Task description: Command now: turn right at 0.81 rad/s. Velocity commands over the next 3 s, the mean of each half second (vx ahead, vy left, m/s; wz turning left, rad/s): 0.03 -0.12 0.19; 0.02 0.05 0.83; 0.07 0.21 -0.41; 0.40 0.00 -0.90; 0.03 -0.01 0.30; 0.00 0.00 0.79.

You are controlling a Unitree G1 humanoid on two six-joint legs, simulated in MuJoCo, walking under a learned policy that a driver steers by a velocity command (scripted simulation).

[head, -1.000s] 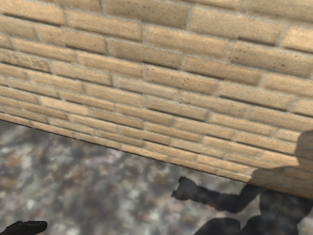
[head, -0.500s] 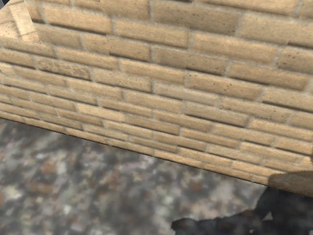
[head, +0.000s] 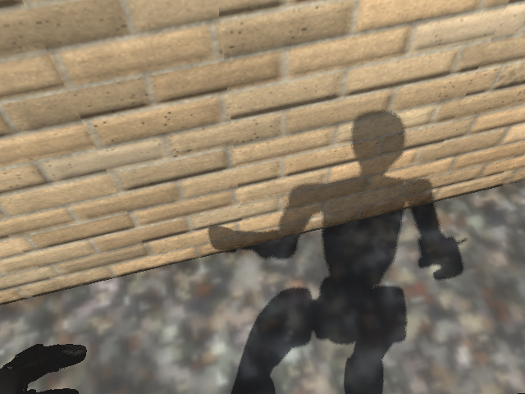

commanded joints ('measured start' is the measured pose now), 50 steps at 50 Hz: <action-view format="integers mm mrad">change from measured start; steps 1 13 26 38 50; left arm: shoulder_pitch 203 45 48 102 405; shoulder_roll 283 32 -21 58 251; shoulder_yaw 93 -22 -36 2 72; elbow -37 -2 -18 18 215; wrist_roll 47 53 -1 47 5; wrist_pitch -45 -8 -73 -64 -73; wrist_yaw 16 -3 30 120 176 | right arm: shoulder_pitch -81 242 83 -35 -58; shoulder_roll -96 -64 -152 -59 -12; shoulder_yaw -5 27 -6 12 38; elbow -117 69 -86 -145 -213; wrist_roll -37 4 30 10 -44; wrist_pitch -46 -52 13 -19 43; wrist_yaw -2 -91 -89 -1 86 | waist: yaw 111 -17 -1 28 28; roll -134 -193 166 -109 -39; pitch -481 -109 -249 -203 -222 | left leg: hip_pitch -492 43 23 -544 -631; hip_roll -128 -127 -8 -82 -71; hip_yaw -321 -147 -620 -323 -510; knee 548 -53 -316 433 324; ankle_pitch -232 208 598 157 14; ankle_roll -47 66 186 -80 15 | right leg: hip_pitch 626 -7 61 331 582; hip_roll -367 -103 118 -230 -554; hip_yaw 601 54 120 151 281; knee -200 -194 -23 -316 -357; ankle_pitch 726 -230 -56 409 264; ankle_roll -362 -183 121 -156 -174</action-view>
